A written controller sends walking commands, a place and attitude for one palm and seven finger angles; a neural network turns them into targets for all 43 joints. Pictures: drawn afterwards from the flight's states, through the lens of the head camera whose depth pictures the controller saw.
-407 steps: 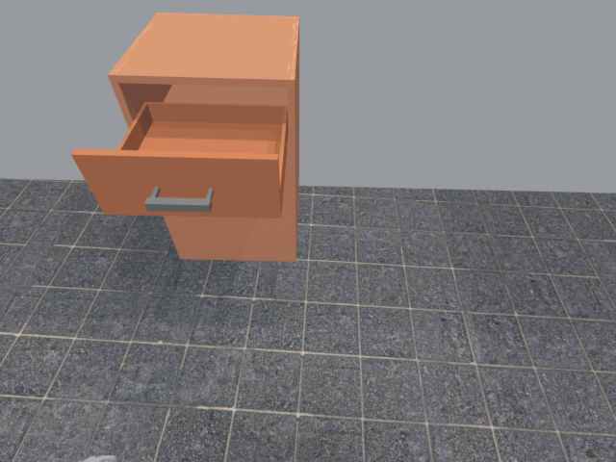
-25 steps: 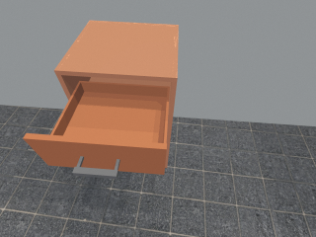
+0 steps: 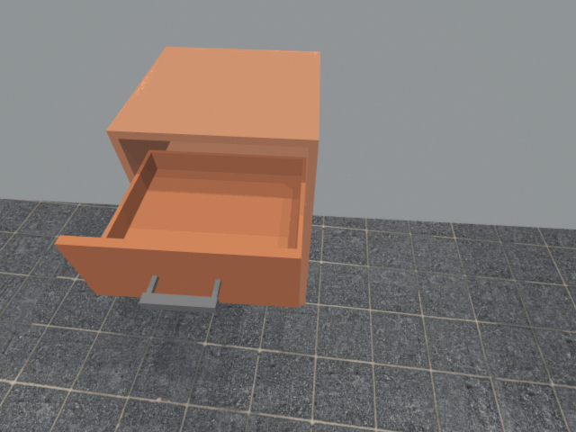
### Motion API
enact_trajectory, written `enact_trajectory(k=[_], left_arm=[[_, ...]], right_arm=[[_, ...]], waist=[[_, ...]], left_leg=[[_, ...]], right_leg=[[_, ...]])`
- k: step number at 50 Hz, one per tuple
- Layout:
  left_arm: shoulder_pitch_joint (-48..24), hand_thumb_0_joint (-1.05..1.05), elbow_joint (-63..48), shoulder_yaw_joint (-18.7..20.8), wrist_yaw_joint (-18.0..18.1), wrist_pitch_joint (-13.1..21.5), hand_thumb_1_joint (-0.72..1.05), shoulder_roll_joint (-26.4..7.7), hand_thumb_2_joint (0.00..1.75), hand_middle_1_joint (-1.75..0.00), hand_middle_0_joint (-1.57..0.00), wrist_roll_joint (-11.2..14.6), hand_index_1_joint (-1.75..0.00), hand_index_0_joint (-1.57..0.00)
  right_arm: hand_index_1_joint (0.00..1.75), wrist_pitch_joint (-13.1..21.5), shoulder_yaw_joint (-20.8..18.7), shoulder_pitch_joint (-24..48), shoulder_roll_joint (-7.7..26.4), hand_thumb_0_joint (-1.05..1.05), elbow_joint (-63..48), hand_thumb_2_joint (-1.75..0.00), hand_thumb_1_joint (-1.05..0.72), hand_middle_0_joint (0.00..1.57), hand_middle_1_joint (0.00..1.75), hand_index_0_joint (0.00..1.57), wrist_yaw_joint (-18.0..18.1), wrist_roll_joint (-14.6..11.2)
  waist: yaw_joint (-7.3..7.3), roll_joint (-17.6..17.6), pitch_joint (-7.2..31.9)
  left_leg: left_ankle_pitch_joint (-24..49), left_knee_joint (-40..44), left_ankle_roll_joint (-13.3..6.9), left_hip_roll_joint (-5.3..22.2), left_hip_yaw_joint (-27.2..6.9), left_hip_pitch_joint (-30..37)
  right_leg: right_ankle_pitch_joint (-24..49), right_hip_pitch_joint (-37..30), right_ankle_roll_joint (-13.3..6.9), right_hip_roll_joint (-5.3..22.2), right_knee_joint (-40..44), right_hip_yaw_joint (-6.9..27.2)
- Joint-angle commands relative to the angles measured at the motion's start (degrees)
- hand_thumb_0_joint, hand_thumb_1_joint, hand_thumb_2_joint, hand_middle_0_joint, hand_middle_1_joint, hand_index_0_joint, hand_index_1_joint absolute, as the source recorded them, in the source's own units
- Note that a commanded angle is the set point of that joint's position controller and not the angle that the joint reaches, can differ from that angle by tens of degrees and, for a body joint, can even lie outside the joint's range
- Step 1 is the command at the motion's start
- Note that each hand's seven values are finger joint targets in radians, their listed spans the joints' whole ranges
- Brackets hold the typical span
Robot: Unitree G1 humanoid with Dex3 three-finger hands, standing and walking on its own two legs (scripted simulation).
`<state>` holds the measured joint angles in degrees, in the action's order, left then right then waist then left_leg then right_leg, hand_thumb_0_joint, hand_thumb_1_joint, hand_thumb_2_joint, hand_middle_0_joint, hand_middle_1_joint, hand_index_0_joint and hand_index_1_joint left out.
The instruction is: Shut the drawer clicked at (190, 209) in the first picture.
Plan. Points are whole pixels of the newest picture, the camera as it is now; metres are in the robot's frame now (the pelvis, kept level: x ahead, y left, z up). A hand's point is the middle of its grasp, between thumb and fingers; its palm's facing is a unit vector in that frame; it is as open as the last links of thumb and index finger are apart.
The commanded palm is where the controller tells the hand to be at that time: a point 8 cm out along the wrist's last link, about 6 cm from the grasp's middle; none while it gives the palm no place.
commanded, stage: look again from close up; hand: left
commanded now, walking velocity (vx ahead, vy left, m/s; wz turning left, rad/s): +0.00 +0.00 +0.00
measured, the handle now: (182, 292) +0.36 +0.22 -0.10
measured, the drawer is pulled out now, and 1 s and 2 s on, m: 0.30 0.30 0.30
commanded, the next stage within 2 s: shuffle to correct the standing spot in 0.50 s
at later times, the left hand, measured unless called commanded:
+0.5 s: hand out of the picture +0.00 +0.15 -0.17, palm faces +0.01 -0.98 -0.19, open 7.3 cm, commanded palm none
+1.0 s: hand out of the picture +0.01 +0.17 -0.18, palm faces +0.05 -0.98 -0.18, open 7.3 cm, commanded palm none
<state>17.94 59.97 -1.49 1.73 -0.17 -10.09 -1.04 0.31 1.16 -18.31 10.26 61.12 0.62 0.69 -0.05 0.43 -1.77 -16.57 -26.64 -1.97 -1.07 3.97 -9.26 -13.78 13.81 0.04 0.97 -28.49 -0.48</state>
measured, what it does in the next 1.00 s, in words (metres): stands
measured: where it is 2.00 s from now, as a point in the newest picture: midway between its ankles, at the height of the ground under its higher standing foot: outside the picture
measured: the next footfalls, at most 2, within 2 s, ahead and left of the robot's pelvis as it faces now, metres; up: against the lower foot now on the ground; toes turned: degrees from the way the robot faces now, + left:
none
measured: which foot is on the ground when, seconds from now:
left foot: down 0.00-1.00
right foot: down 0.00-1.00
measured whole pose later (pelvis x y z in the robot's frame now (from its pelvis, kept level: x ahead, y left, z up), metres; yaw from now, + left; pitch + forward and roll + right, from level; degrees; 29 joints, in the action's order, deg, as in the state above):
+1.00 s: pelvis +0.05 +0.00 -0.01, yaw +0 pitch -1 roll +1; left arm 21.1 63.5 0.2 1.9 0.3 -8.5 -1.4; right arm 1.9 0.9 -22.0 8.4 64.7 1.8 1.0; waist -1.0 -1.3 -1.3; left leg -21.8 -28.3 -2.3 -1.5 3.8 -5.8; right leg -20.4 12.3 -2.0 1.6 -34.3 -1.6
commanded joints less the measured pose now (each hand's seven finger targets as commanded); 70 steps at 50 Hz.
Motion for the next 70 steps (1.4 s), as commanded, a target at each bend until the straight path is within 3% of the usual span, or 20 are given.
enact_trajectory(k=[1, 13, 30, 32, 37, 41, 43, 45, 47, 48, 49, 51, 53, 55, 59, 64, 67, 68, 69, 70], left_arm=[[2.1, 0.0, -1.5, 1.2, 0.4, 1.3, 0.9, -5.5, 0.9, -0.3, -0.2, 0.5, -0.3, -0.2], [2.8, 0.0, 1.6, 1.0, 0.7, 1.4, 0.9, -4.1, 0.9, -0.3, -0.2, 0.5, -0.3, -0.2], [3.6, 0.0, 2.1, 1.1, 0.8, 1.7, 0.9, -3.3, 0.9, -0.3, -0.2, 0.4, -0.3, -0.2], [4.2, 0.0, 2.2, 1.3, 0.7, 1.8, 0.9, -3.6, 0.9, -0.3, -0.2, 0.3, -0.3, -0.2], [5.0, 0.0, 1.2, 2.4, 0.3, 1.3, 0.9, -4.9, 0.9, -0.3, -0.2, -0.3, -0.3, -0.2], [6.9, 0.0, 1.0, 3.5, 0.3, 1.4, 0.9, -6.3, 0.9, -0.3, -0.2, 0.0, -0.3, -0.2], [6.1, 0.0, 0.5, 3.9, 0.3, 1.4, 0.9, -6.4, 0.9, -0.3, -0.2, 0.0, -0.3, -0.2], [4.8, 0.0, -0.1, 3.6, 0.3, 1.5, 0.9, -5.0, 0.9, -0.3, -0.2, -0.1, -0.3, -0.2], [3.4, 0.0, -0.4, 2.7, 0.2, 1.6, 0.9, -2.3, 0.9, -0.3, -0.2, -0.2, -0.3, -0.2], [2.8, 0.0, -0.3, 2.1, 0.4, 1.6, 0.9, -0.8, 0.9, -0.3, -0.2, 0.0, -0.3, -0.2], [2.8, 0.0, 0.0, 1.8, 0.7, 1.6, 0.9, -0.3, 0.9, -0.3, -0.2, 0.1, -0.3, -0.2], [5.2, 0.0, 1.8, 1.8, 1.0, 1.4, 0.9, -0.1, 0.9, -0.3, -0.2, 0.5, -0.3, -0.2], [7.8, 0.0, 3.2, 2.2, 1.3, 1.9, 0.9, -2.3, 0.9, -0.3, -0.2, 1.0, -0.3, -0.2], [6.4, 0.0, 2.9, 2.5, 1.5, 2.0, 0.9, -3.6, 0.9, -0.3, -0.2, 1.0, -0.3, -0.2], [3.7, 0.0, 0.8, 2.7, 1.5, 1.3, 0.9, -3.1, 0.9, -0.3, -0.2, 0.9, -0.3, -0.2], [2.6, 0.0, -0.9, 3.2, 1.7, 1.2, 0.9, -4.4, 0.9, -0.3, -0.2, 0.7, -0.3, -0.2], [1.8, 0.0, -0.9, 2.9, 1.6, 1.2, 0.9, -4.6, 0.9, -0.3, -0.2, 0.6, -0.3, -0.2], [-1.7, 0.0, -4.3, 2.8, 1.0, 1.5, 0.9, -12.5, 0.9, -0.3, -0.2, 0.9, -0.3, -0.2], [-1.6, 0.0, -5.2, 3.1, 0.8, 1.3, 0.9, -9.9, 0.9, -0.3, -0.2, 0.5, -0.3, -0.2], [-1.3, 0.0, -5.2, 3.0, 0.5, 1.6, 0.9, -9.3, 0.9, -0.3, -0.2, 0.4, -0.3, -0.2]], right_arm=[[0.3, 1.7, -0.8, -2.4, 5.0, 0.0, -0.6, -0.9, -0.9, 0.2, 0.3, 0.2, 0.5, -0.3], [0.3, 1.5, -0.6, -3.3, 3.0, 0.0, 3.2, -0.9, -0.9, 0.2, 0.3, 0.2, 1.0, -0.5], [0.3, 1.7, -0.6, -3.2, 2.3, 0.0, 3.8, -0.9, -0.9, 0.2, 0.3, 0.2, 1.2, -0.5], [0.3, 1.5, -0.7, -3.9, 2.7, 0.0, 4.0, -0.9, -0.9, 0.2, 0.3, 0.2, 1.0, -0.3], [0.3, 0.5, -1.0, -4.4, 2.3, 0.0, 2.9, -0.9, -0.9, 0.2, 0.3, 0.2, 0.4, 0.2], [0.3, 0.7, -1.1, -5.2, 1.6, 0.0, 1.7, -0.9, -0.9, 0.2, 0.3, 0.2, 0.4, 0.4], [0.3, 1.0, -1.1, -6.3, 1.4, 0.0, 1.8, -0.9, -0.9, 0.2, 0.3, 0.2, 0.6, 0.3], [0.3, 1.8, -0.9, -8.6, 1.8, 0.0, 2.7, -0.9, -0.9, 0.2, 0.3, 0.2, 0.7, 0.3], [0.3, 2.5, -1.1, -11.7, 4.2, 0.0, 4.1, -0.9, -0.9, 0.2, 0.3, 0.2, 1.2, 0.2], [0.3, 2.5, -1.0, -11.9, 4.6, 0.0, 4.3, -0.9, -0.9, 0.2, 0.3, 0.2, 1.7, 0.1], [0.3, 2.5, -0.7, -11.2, 4.3, 0.0, 4.2, -0.9, -0.9, 0.2, 0.3, 0.2, 2.1, 0.1], [0.3, 2.4, -0.6, -8.5, 4.2, 0.0, 3.4, -0.9, -0.9, 0.2, 0.3, 0.2, 2.7, -0.3], [0.3, 2.3, -0.8, -6.8, 3.6, 0.0, 2.4, -0.9, -0.9, 0.2, 0.3, 0.2, 3.0, -0.7], [0.3, 2.0, -1.4, -7.3, 3.6, 0.0, 2.3, -0.9, -0.9, 0.2, 0.3, 0.2, 2.9, -0.8], [0.3, 1.8, -1.8, -5.8, 3.1, 0.0, 2.3, -0.9, -0.9, 0.2, 0.3, 0.2, 2.7, -0.7], [0.3, 1.5, -2.2, -4.2, 3.3, 0.0, 1.5, -0.9, -0.9, 0.2, 0.3, 0.2, 2.6, -0.6], [0.3, 1.4, -2.1, -3.3, 3.2, 0.0, 1.5, -0.9, -0.9, 0.2, 0.3, 0.2, 2.3, -0.5], [0.3, 1.2, -3.1, 2.2, 9.1, 0.0, -3.0, -0.9, -0.9, 0.2, 0.3, 0.2, 1.7, 0.1], [0.3, 2.5, -4.9, 2.7, 10.7, 0.0, -4.2, -0.9, -0.9, 0.2, 0.3, 0.2, 1.8, 0.6], [0.3, 2.3, -4.6, 5.3, 9.5, 0.0, -4.9, -0.9, -0.9, 0.2, 0.3, 0.2, 1.4, 0.3]], waist=[[0.13, -1.0, -1.4], [0.24, -0.3, -4.4], [0.16, -0.3, -3.4], [0.02, -0.6, -2.2], [-0.66, -2.7, -8.4], [-1.0, -7.2, -7.2], [-0.28, -5.3, -6.1], [0.64, 0.5, -5.4], [1.38, 9.7, -3.2], [0.99, 10.8, -4.0], [0.34, 8.7, -4.2], [-1.31, 4.7, -3.3], [-1.5, 0.6, -1.4], [-0.14, -1.8, 0.6], [-0.17, -0.9, 0.3], [-0.34, -0.1, 3.2], [-0.32, -0.2, 3.2], [0.35, 2.2, -4.2], [-0.65, 2.7, -1.8], [-1.39, 1.6, -0.3]], left_leg=[[5.9, 6.6, -0.7, 6.5, -6.3, -2.5], [7.3, 7.4, -0.1, 6.6, -5.6, -1.5], [10.2, 7.6, 0.1, 6.7, -5.2, 0.2], [5.2, 6.9, -0.1, 6.1, -4.6, 0.2], [-6.5, 4.4, -0.5, 3.6, -3.3, -5.8], [-5.0, -1.3, 0.0, 1.6, -1.3, -8.3], [-3.9, 0.6, 0.0, 1.8, -1.2, -5.8], [2.8, 4.4, -0.8, 3.9, -3.2, -1.5], [20.7, 6.2, -4.0, 10.2, -9.4, 4.6], [34.3, 6.8, -6.1, 13.3, -11.7, 6.2], [45.3, 5.5, -6.7, 14.2, -12.0, 6.8], [55.8, 2.3, -4.4, 12.1, -9.1, 7.1], [52.0, -0.3, -0.9, 8.3, -6.3, 4.9], [42.2, 1.9, 0.5, 7.3, -4.8, 4.7], [40.7, 4.5, 0.1, 8.7, -5.2, 6.6], [40.8, 3.7, 0.3, 8.5, -5.1, 7.2], [34.8, 4.8, 0.3, 8.2, -4.9, 6.7], [29.7, 8.0, 1.2, 5.0, -6.9, 4.7], [21.9, 6.3, -0.4, 9.5, -8.4, 0.9], [15.4, 5.4, -1.0, 8.3, -8.1, -0.6]], right_leg=[[4.7, -1.4, -2.6, 4.7, 5.0, 5.2], [6.7, -1.0, -2.7, 4.7, 6.3, 5.1], [10.1, -2.3, -2.6, 4.8, 6.8, 4.8], [4.6, -2.9, -3.2, 5.1, 6.7, 5.1], [-15.9, 1.9, -5.0, 5.9, 10.1, 9.1], [-15.8, -0.8, -7.9, 9.7, 12.8, 13.6], [-10.5, -0.4, -8.5, 9.8, 10.5, 12.3], [-2.8, 1.3, -6.8, 6.3, 3.7, 6.6], [-0.3, 4.4, -4.2, 0.9, -6.2, -1.8], [-4.5, 6.3, -3.0, -0.4, -8.2, -3.5], [-8.0, 6.0, -2.6, 0.2, -7.9, -3.0], [1.0, 1.0, -2.7, 1.9, -2.4, -1.1], [27.6, -5.5, -3.5, 4.6, -0.3, 2.0], [38.8, -7.9, -3.2, 6.6, -2.1, 1.5], [27.8, -5.1, -2.6, 5.6, -0.8, 2.0], [31.4, -6.3, -2.9, 6.3, -0.9, 2.7], [29.4, -6.9, -2.9, 6.5, 0.7, 2.9], [14.5, -0.9, -3.4, 1.1, -3.2, 1.4], [0.1, 0.9, -2.8, 2.7, -1.7, 2.0], [3.4, -0.1, -3.3, 3.6, 0.8, 3.7]])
